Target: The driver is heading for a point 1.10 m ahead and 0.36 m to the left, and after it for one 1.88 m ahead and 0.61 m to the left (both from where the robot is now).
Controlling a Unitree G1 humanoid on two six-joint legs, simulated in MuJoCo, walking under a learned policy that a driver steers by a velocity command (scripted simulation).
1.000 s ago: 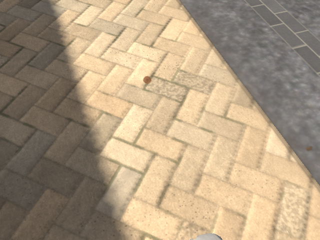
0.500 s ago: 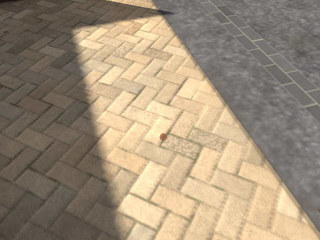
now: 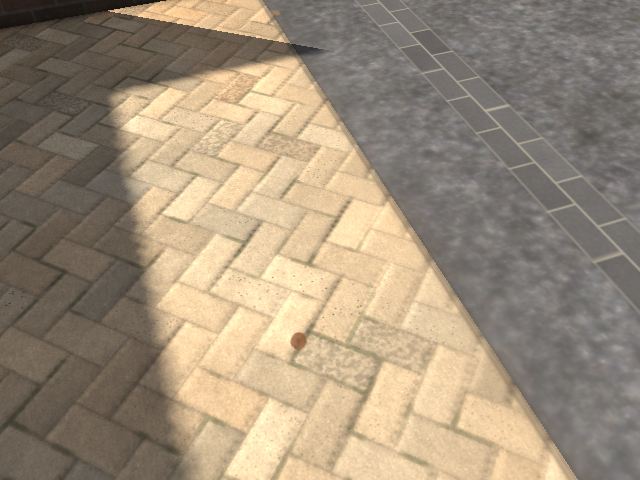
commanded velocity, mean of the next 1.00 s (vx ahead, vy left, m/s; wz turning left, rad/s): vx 0.49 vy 0.00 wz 0.45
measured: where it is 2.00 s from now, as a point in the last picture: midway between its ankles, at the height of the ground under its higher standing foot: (187, 341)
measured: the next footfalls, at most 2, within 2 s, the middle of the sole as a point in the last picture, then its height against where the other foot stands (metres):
left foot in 0.42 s outside the picture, level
right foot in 0.88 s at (329, 405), level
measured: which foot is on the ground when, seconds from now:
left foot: up 0.00-0.40, down 0.42-0.90, up 0.92-1.00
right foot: down 0.00-0.40, up 0.42-0.86, down 0.88-1.00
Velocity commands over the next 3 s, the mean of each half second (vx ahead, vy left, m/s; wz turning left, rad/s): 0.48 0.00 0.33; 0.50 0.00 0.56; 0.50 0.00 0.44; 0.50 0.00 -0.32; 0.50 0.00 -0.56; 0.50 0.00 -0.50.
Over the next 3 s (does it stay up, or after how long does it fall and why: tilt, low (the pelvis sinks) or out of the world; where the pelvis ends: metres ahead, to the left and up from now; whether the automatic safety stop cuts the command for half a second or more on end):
stays up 1.47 0.50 -0.01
